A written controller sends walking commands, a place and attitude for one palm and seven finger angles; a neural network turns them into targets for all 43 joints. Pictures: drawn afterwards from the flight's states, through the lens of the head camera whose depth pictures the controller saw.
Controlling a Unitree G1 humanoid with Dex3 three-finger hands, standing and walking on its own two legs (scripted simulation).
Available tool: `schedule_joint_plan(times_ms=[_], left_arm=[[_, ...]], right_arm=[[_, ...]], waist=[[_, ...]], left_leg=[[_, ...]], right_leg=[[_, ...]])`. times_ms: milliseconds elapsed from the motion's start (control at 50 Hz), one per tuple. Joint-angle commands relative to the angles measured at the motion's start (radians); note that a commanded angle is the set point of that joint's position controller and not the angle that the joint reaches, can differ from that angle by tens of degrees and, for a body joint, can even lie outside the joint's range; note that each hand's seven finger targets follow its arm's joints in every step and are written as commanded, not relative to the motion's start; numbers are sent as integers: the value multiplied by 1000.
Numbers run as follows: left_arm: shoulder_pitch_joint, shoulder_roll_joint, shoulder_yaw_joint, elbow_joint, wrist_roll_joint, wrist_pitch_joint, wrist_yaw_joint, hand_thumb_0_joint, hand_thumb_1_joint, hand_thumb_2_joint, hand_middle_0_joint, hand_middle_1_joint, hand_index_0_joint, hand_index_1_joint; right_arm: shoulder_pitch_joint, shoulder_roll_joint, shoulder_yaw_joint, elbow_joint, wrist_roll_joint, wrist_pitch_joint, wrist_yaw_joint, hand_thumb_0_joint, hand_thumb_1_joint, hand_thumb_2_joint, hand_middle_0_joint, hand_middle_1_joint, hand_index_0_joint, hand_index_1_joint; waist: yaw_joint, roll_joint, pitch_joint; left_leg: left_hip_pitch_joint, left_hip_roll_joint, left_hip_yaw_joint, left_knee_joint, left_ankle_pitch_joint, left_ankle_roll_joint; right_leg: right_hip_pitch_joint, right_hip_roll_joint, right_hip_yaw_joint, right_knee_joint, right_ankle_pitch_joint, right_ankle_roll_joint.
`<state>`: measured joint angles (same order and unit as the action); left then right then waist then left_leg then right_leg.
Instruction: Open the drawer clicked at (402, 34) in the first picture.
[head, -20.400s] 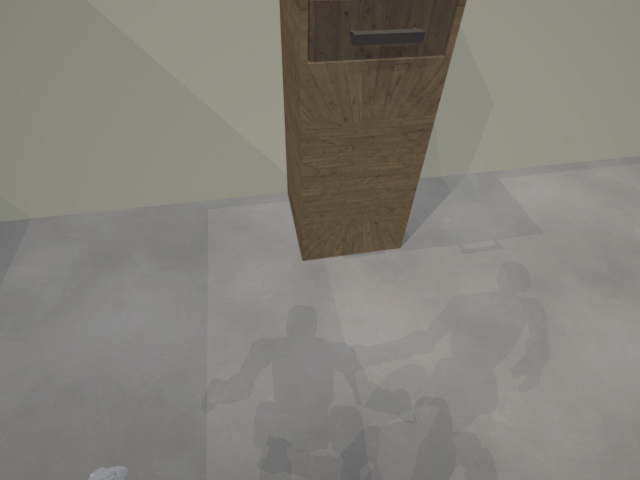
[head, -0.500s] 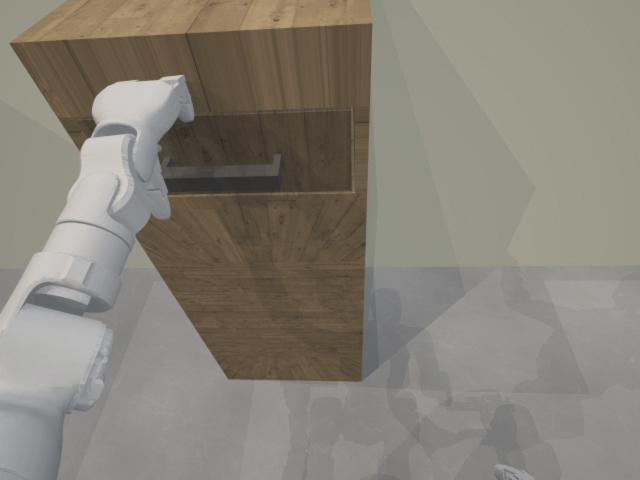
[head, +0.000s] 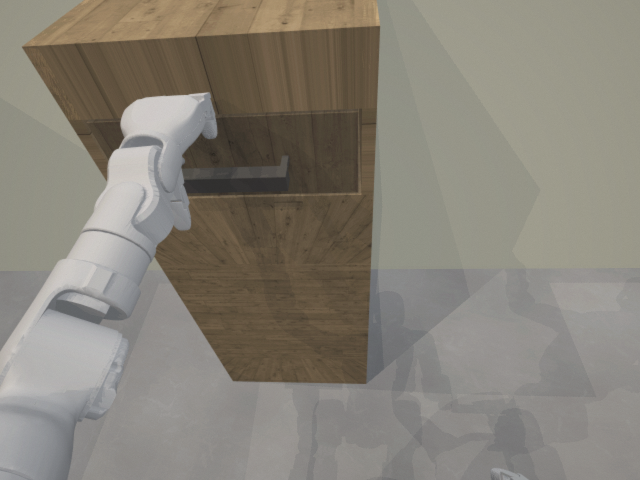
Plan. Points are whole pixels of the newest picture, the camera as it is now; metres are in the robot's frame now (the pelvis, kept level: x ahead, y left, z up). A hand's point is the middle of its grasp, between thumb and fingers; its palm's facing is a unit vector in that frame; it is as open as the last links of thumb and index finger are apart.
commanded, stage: move the hooked fingers above the handle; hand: left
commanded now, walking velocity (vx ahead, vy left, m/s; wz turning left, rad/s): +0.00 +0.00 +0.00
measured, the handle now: (227, 171) +0.51 +0.16 +0.12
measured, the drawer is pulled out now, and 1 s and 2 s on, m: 0.00 0.00 0.00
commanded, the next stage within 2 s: lower the fingers behind the handle in 1.26 s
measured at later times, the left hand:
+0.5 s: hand (178, 177) +0.44 +0.19 +0.18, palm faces -0.08 +0.00 -1.00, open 13.7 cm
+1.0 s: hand (201, 174) +0.45 +0.16 +0.17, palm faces -0.09 -0.01 -1.00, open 13.7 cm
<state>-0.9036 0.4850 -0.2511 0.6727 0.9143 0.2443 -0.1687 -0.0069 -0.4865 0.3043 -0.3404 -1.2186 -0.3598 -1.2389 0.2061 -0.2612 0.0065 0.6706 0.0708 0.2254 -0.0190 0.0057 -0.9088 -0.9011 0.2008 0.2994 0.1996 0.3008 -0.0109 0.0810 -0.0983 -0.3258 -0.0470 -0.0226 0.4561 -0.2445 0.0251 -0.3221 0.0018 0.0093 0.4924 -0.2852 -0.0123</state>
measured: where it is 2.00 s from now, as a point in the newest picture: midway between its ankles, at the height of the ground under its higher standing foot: outside the picture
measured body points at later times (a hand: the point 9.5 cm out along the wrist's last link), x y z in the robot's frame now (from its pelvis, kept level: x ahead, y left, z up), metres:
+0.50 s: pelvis +0.00 -0.01 +0.00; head +0.01 -0.05 +0.45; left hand +0.44 +0.19 +0.23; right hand +0.12 -0.26 -0.13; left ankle -0.01 +0.11 -0.74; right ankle -0.03 -0.11 -0.74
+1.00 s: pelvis +0.00 +0.00 +0.00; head +0.01 -0.04 +0.45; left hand +0.45 +0.16 +0.23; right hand +0.11 -0.26 -0.14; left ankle -0.01 +0.11 -0.74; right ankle -0.03 -0.11 -0.74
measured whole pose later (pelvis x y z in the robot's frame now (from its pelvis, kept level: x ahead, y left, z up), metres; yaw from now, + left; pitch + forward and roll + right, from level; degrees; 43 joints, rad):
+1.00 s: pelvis +0.00 +0.00 +0.00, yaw +0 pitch +6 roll +1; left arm -0.86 0.48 -0.24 0.65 0.91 0.15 -0.23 -0.01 -0.49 0.30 -0.31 -1.20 -0.34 -1.24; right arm 0.23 -0.27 0.01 0.65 0.07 0.22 -0.04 0.01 -0.91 -0.90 0.20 0.30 0.20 0.30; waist -0.03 0.07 -0.09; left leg -0.32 -0.04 -0.02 0.46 -0.25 0.02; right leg -0.32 0.01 0.01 0.50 -0.29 -0.02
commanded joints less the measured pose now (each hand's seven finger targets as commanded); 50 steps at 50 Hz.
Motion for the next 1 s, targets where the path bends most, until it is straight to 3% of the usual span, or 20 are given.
schedule_joint_plan(times_ms=[0,100,160,220,280,320,360,400,460,500,580,600,620,680,700,780,820,840,920,980], left_arm=[[-459,127,51,-285,-20,-124,-59,0,-500,300,-300,-1200,-300,-1200],[-535,380,315,-419,-28,-310,89,0,-500,300,-300,-1200,-300,-1200],[-507,393,369,-315,-16,-284,220,0,-500,300,-300,-1200,-300,-1200],[-474,372,319,-174,9,-186,268,0,-500,300,-300,-1200,-300,-1200],[-390,332,266,-51,51,-56,231,0,-500,300,-300,-1200,-300,-1200],[-310,219,151,-40,48,15,145,0,-500,300,-300,-1200,-300,-1200],[-282,207,122,-92,32,37,70,0,-500,300,-300,-1200,-300,-1200],[-286,131,47,-166,7,20,-10,0,-500,300,-300,-1200,-300,-1200],[-381,129,31,-325,-18,-90,-72,0,-500,300,-300,-1200,-300,-1200],[-464,157,53,-462,-40,-193,-65,0,-500,300,-300,-1200,-300,-1200],[-545,328,242,-509,-61,-331,62,0,-500,300,-300,-1200,-300,-1200],[-571,340,266,-452,-53,-334,108,0,-500,300,-300,-1200,-300,-1200],[-548,288,240,-355,-56,-313,140,0,-500,300,-300,-1200,-300,-1200],[-452,336,304,-126,-39,-214,211,0,-500,300,-300,-1200,-300,-1200],[-471,301,250,-80,-22,-173,218,0,-500,300,-300,-1200,-300,-1200],[-407,270,182,59,59,-38,157,0,-500,300,-300,-1200,-300,-1200],[-401,151,69,-26,59,-19,79,0,-500,300,-300,-1200,-300,-1200],[-380,92,22,-93,42,-26,36,0,-500,300,-300,-1200,-300,-1200],[-318,139,68,-146,-4,-85,-56,0,-500,300,-300,-1200,-300,-1200],[-415,203,128,-317,-37,-200,-42,0,-500,300,-300,-1200,-300,-1200]], right_arm=[[-75,-137,-39,-167,-8,-58,-28,0,-900,-900,200,300,200,300],[-43,-101,-42,-168,-36,-83,-44,0,-900,-900,200,300,200,300],[-56,-83,-34,-138,-29,-91,-39,0,-900,-900,200,300,200,300],[-75,-101,-29,-113,-21,-87,-31,0,-900,-900,200,300,200,300],[-89,-124,-34,-98,-23,-71,-16,0,-900,-900,200,300,200,300],[-89,-141,-39,-121,-12,-49,-9,0,-900,-900,200,300,200,300],[-105,-153,-39,-149,-3,-37,-13,0,-900,-900,200,300,200,300],[-116,-151,-37,-177,8,-34,-21,0,-900,-900,200,300,200,300],[-106,-140,-35,-191,0,-58,-37,0,-900,-900,200,300,200,300],[-96,-125,-38,-194,-8,-83,-49,0,-900,-900,200,300,200,300],[-39,-109,-48,-161,-27,-106,-56,0,-900,-900,200,300,200,300],[-34,-101,-45,-145,-26,-110,-54,0,-900,-900,200,300,200,300],[-34,-94,-42,-129,-24,-111,-50,0,-900,-900,200,300,200,300],[-47,-114,-34,-90,-16,-101,-37,0,-900,-900,200,300,200,300],[-56,-118,-26,-85,-16,-96,-33,0,-900,-900,200,300,200,300],[-69,-142,-27,-99,-18,-64,-22,0,-900,-900,200,300,200,300],[-71,-143,-37,-138,-10,-51,-17,0,-900,-900,200,300,200,300],[-76,-143,-45,-158,-9,-49,-14,0,-900,-900,200,300,200,300],[-72,-146,-36,-174,-4,-39,-24,0,-900,-900,200,300,200,300],[-70,-134,-38,-191,-12,-61,-37,0,-900,-900,200,300,200,300]], waist=[[-51,-168,-265],[31,-23,-399],[52,-49,-329],[46,-90,-297],[52,-90,-371],[19,-131,-328],[2,-184,-299],[-29,-222,-231],[-46,-179,-248],[-42,-85,-292],[-2,17,-371],[-1,15,-364],[-7,-27,-324],[23,-98,-247],[14,-97,-240],[15,-139,-304],[-19,-162,-323],[-33,-156,-329],[-39,-209,-219],[-19,-146,-254]], left_leg=[[171,8,9,7,285,35],[170,-3,7,25,381,17],[95,6,27,7,378,-3],[59,15,49,-16,340,-10],[63,20,62,-23,369,-12],[73,25,65,-19,367,1],[79,21,61,-20,319,17],[94,15,55,-25,269,30],[143,0,31,-10,248,42],[196,-7,21,7,263,45],[225,-11,10,28,346,21],[204,-9,9,25,349,12],[175,-7,15,21,336,8],[78,3,33,-9,296,-7],[58,7,40,-19,279,-11],[43,15,55,-20,298,-5],[79,18,46,-4,312,13],[115,14,42,7,322,23],[89,13,35,0,255,31],[120,5,21,7,253,34]], right_leg=[[94,0,-11,-38,327,-15],[189,10,-7,1,366,-34],[203,19,-20,-9,361,-36],[213,14,-15,-24,346,-30],[254,5,-8,-20,381,-24],[219,0,-15,-24,416,-15],[218,-6,-9,-40,408,-6],[174,-10,-11,-62,384,0],[148,-9,3,-58,362,-2],[134,-6,13,-51,339,-11],[144,12,-2,-36,338,-31],[144,17,-10,-28,333,-34],[132,20,-20,-29,323,-31],[138,20,-28,-44,282,-29],[133,14,-28,-45,274,-26],[196,1,-16,-37,325,-20],[188,-7,-13,-27,385,-12],[173,-5,-11,-29,406,-10],[133,-6,-11,-46,364,-6],[137,-4,-2,-39,319,-15]])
